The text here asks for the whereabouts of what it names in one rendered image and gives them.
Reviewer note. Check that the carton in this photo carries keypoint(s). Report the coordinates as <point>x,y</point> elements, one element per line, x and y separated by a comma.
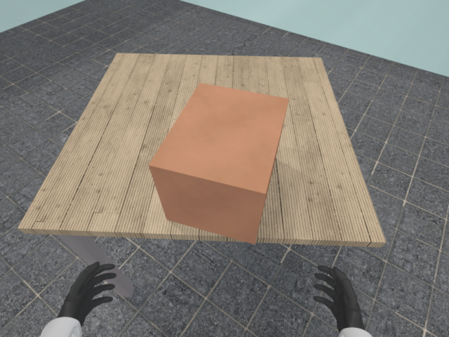
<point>213,169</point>

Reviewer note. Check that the robot left forearm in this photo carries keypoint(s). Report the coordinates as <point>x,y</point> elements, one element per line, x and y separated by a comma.
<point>62,327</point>

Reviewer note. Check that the right robot hand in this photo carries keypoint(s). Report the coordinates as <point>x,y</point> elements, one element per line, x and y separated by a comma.
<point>345,307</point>

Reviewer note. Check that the table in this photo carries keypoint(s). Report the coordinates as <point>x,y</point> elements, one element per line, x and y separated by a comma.
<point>101,185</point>

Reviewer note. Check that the left robot hand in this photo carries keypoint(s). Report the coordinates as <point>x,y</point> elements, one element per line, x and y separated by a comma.
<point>78,302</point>

